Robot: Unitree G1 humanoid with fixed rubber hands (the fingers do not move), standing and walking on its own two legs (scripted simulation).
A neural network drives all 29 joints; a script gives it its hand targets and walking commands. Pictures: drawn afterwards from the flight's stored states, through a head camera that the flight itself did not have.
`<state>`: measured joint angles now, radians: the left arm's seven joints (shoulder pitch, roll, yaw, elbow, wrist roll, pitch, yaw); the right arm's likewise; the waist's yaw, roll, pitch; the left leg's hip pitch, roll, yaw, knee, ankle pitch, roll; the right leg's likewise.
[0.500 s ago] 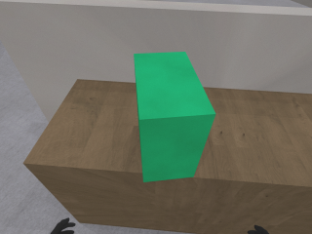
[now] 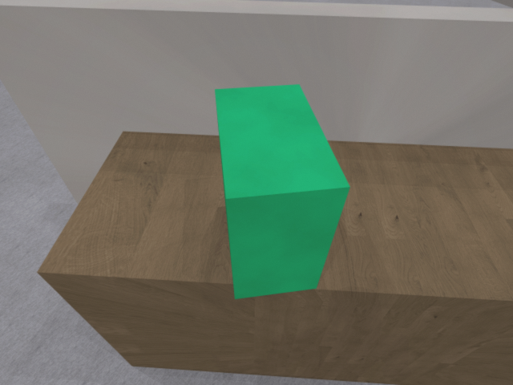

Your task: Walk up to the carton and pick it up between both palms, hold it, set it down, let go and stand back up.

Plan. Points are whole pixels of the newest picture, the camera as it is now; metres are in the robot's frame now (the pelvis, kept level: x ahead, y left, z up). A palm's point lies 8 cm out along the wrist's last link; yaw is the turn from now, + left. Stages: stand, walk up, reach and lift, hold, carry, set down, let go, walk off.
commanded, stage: stand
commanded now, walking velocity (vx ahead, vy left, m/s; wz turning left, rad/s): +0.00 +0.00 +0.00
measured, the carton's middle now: (267, 191) +0.45 -0.01 +0.05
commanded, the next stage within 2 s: none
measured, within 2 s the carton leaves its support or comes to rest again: neither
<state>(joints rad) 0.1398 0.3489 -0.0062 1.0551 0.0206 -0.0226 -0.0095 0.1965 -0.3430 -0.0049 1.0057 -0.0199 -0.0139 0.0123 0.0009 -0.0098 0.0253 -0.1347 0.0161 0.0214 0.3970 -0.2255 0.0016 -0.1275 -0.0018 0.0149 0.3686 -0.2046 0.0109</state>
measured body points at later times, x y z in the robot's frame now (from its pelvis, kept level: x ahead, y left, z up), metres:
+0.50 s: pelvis -0.01 +0.00 +0.00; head -0.01 +0.00 +0.45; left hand +0.07 +0.30 -0.13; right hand +0.07 -0.31 -0.12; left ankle -0.01 +0.12 -0.75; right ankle +0.00 -0.13 -0.75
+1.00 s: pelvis -0.01 +0.00 +0.00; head -0.01 +0.00 +0.45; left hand +0.07 +0.30 -0.13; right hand +0.06 -0.31 -0.12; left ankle -0.01 +0.12 -0.75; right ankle +0.00 -0.13 -0.75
